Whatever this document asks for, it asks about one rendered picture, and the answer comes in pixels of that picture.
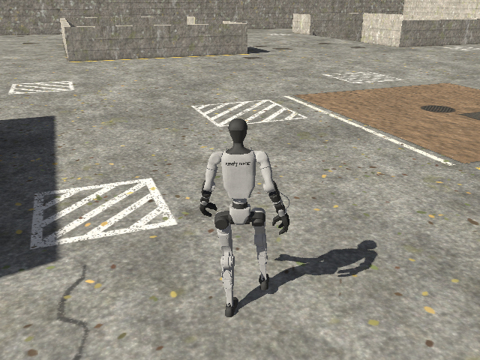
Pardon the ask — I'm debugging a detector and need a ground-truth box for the left robot forearm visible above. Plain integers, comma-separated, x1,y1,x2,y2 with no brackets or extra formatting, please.
200,180,212,206

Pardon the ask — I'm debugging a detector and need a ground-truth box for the right robot foot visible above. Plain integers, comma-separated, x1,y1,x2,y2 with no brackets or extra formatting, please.
259,274,269,290

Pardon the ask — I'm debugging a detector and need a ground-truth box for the robot left upper arm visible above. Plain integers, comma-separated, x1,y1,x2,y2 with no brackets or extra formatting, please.
203,151,224,192

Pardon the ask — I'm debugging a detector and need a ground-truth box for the right robot shin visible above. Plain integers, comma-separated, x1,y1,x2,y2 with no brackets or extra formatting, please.
256,233,268,281

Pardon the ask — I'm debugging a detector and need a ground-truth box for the robot left hand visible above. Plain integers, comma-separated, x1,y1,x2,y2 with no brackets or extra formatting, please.
199,202,217,217

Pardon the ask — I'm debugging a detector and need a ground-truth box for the robot right upper arm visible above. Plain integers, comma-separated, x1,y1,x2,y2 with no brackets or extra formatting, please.
254,151,275,193

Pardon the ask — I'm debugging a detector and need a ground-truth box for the robot right hand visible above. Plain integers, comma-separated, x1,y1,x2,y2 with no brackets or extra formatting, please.
272,213,290,235

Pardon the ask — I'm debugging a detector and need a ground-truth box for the right robot forearm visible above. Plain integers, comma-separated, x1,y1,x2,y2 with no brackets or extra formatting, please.
269,181,287,217

